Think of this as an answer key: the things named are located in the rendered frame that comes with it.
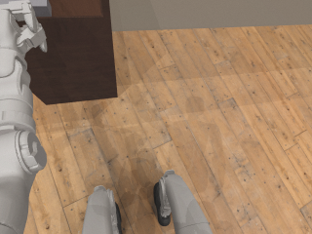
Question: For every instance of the drawer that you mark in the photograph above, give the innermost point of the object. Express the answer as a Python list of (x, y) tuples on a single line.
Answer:
[(75, 8)]

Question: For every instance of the robot left upper arm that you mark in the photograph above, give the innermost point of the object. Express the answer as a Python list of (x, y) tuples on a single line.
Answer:
[(21, 157)]

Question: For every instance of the cabinet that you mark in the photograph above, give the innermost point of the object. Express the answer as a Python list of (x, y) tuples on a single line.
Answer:
[(79, 64)]

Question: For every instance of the robot left hand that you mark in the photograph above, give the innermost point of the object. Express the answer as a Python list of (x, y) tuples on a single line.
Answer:
[(21, 39)]

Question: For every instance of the robot left shin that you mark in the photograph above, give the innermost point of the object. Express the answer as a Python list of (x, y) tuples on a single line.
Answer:
[(114, 221)]

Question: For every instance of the left robot forearm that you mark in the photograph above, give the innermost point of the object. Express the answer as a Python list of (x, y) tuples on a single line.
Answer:
[(16, 99)]

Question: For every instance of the right robot foot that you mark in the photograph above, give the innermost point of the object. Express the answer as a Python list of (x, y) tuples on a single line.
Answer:
[(163, 220)]

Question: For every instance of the handle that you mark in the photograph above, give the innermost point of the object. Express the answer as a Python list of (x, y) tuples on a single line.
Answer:
[(42, 8)]

